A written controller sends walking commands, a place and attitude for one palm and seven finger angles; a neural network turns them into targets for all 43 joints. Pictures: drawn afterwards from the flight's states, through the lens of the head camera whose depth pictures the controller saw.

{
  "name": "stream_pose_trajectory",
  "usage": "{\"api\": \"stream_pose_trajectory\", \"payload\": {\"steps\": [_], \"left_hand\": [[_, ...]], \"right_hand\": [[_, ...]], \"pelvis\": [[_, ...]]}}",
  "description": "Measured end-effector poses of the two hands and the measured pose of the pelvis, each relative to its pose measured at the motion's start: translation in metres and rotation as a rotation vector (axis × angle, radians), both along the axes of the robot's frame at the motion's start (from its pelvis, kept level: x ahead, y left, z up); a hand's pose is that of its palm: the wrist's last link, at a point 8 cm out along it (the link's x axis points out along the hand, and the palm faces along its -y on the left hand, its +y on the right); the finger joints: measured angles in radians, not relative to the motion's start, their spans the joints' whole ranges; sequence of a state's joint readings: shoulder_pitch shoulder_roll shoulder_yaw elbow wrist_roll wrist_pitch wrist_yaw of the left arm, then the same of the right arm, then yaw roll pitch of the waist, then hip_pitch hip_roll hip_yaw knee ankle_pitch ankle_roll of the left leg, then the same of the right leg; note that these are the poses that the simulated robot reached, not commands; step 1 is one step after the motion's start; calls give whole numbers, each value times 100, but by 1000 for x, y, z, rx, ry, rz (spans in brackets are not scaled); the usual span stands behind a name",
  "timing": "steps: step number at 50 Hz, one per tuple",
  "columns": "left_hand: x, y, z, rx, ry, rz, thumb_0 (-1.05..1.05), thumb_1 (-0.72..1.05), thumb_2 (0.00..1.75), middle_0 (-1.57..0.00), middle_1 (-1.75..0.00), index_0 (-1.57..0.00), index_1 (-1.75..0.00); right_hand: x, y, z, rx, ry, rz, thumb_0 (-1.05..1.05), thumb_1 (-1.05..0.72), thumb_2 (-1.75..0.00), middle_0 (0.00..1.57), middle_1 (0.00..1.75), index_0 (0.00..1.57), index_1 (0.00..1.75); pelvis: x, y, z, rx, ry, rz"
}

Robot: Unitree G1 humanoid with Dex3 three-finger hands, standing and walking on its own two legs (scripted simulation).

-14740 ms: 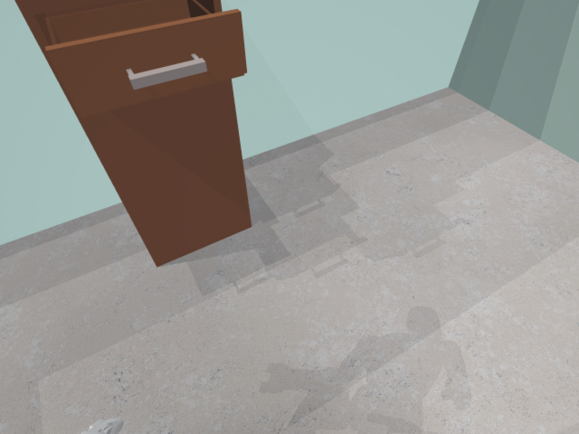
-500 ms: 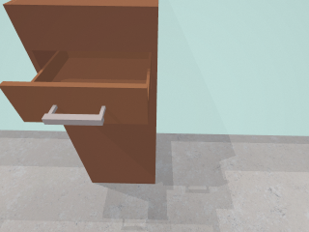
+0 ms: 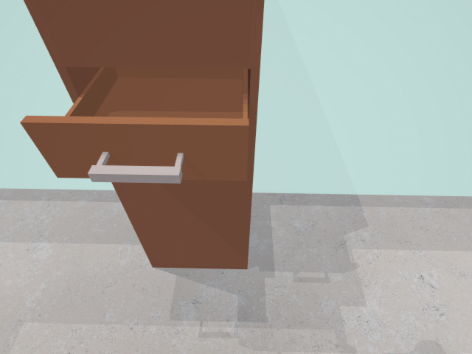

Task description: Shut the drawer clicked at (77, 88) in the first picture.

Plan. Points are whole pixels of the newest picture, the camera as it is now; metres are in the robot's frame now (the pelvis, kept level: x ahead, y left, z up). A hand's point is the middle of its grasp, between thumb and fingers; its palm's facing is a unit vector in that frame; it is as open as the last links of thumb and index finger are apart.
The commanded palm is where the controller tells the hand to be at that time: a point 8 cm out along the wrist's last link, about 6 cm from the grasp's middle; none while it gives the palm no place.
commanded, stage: raise the hand and make a fist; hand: left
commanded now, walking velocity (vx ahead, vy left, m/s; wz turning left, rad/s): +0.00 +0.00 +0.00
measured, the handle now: (139, 165) +0.40 +0.21 +0.12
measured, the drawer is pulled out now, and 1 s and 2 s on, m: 0.19 0.19 0.19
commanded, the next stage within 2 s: bring the fist close to the handle in 2.00 s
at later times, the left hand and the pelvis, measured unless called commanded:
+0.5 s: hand (138, 331) +0.16 +0.17 -0.01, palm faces +0.00 -1.00 -0.01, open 6.0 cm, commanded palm +0.12 +0.23 +0.00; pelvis +0.00 -0.03 -0.04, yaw +0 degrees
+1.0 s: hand (107, 271) +0.21 +0.20 +0.09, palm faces +0.14 -0.98 -0.11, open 3.6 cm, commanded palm +0.15 +0.23 +0.10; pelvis +0.02 -0.03 -0.03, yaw +1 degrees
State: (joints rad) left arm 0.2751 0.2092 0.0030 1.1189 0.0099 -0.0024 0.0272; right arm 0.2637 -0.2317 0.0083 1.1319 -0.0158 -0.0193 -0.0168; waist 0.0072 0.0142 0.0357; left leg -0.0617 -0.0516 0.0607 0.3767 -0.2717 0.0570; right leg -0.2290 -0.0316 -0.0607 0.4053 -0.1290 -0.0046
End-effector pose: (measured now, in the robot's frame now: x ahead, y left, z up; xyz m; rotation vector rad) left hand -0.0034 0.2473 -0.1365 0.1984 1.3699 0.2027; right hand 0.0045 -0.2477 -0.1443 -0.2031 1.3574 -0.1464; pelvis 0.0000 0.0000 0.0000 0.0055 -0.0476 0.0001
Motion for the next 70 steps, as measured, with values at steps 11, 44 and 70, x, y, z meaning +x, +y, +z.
{"api": "stream_pose_trajectory", "payload": {"steps": [11,44,70], "left_hand": [[109,0,68,35,-633,101,2,91,90,-22,-32,-22,-32],[207,-30,204,-158,-1323,-304,1,90,90,-81,-96,-81,-96],[195,-7,316,-4,-1561,-281,1,89,90,-133,-151,-133,-151]], "right_hand": [[64,0,20,-34,-362,20,1,-91,-90,20,30,20,30],[180,17,38,98,-783,90,1,-90,-90,21,30,20,30],[225,55,100,129,-1014,236,1,-90,-90,20,30,20,30]], "pelvis": [[5,-1,-5,11,9,3],[15,-30,-35,-21,148,33],[20,-9,-12,-26,3,38]]}}
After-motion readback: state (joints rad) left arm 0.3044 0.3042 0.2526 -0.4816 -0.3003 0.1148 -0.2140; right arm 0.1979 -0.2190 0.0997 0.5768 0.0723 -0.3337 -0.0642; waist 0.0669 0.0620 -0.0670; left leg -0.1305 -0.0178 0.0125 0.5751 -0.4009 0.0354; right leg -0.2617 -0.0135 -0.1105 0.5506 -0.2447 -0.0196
